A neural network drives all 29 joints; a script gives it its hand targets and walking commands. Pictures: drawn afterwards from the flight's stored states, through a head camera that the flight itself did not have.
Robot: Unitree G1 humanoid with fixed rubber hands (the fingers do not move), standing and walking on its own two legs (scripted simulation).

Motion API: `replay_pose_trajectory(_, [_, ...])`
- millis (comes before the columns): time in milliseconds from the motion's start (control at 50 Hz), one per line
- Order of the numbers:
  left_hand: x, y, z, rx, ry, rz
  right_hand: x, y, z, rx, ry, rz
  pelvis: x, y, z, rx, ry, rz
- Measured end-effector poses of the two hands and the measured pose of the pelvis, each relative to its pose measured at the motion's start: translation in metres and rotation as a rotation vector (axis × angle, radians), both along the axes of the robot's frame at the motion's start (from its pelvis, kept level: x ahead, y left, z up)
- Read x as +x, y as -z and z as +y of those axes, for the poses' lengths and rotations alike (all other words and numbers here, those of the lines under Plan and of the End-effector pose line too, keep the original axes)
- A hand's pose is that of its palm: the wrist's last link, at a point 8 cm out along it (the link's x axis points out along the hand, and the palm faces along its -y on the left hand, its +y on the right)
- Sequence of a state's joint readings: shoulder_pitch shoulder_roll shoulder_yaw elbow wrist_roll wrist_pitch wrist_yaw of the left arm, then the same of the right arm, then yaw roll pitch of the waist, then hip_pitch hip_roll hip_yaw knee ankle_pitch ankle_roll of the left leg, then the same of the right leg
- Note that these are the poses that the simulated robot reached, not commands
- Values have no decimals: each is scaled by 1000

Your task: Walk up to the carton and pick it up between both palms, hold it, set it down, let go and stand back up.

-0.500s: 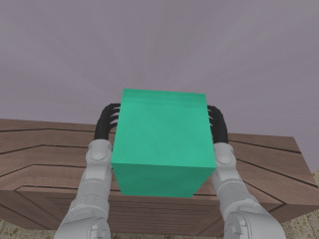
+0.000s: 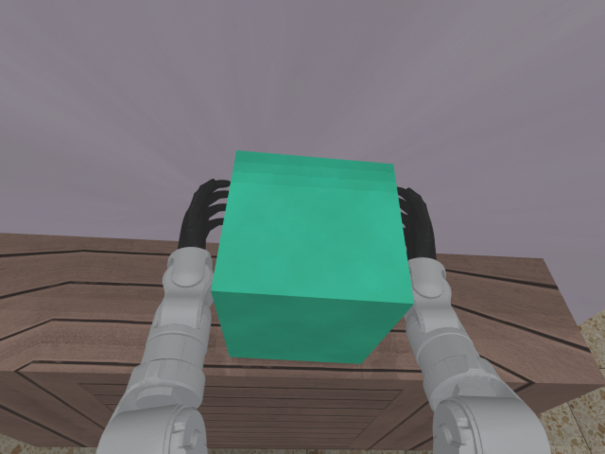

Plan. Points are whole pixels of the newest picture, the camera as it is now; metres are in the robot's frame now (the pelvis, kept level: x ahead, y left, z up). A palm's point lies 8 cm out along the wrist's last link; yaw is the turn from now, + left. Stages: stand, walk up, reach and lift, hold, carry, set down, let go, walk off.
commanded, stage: reach and lift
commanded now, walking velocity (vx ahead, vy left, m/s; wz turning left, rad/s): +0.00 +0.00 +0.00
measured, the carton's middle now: (305, 268) +0.37 +0.04 +0.02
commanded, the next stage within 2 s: hold in 1.90 s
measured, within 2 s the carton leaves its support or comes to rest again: neither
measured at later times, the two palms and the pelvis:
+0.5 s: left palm (189, 212) +0.35 +0.18 +0.14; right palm (441, 235) +0.37 -0.12 +0.14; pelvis -0.01 +0.00 +0.00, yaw +2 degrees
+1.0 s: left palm (190, 186) +0.35 +0.18 +0.18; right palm (459, 219) +0.36 -0.13 +0.17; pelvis -0.01 +0.01 +0.00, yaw +2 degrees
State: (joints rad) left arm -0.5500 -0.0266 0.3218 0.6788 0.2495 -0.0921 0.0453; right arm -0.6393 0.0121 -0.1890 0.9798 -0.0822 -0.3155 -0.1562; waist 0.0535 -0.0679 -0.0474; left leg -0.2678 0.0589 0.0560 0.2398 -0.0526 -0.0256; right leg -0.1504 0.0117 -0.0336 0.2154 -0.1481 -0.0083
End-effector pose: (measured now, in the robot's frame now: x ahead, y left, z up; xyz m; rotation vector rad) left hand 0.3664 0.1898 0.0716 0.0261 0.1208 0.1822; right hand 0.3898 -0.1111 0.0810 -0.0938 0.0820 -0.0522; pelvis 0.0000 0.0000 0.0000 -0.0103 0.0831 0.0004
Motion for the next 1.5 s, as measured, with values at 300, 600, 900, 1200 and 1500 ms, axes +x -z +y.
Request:
replay_pose_trajectory(300, [-11,-44,-3,11,9,8,-13,-33,-4,42,11,12,-1,1,-2,3,-35,-117])
replay_pose_trajectory(600, [-17,-86,-4,15,43,12,-25,-70,-5,65,37,13,-13,3,3,8,-36,-189])
replay_pose_trajectory(900, [-15,-106,-8,35,56,15,-27,-86,-10,97,53,14,-14,3,9,5,-35,-208])
replay_pose_trajectory(1200, [-15,-119,-15,24,52,14,-26,-103,-17,103,50,10,-12,3,6,7,-30,-222])
replay_pose_trajectory(1500, [-15,-126,-12,18,54,12,-24,-113,-14,112,49,7,-11,3,4,8,-37,-222])
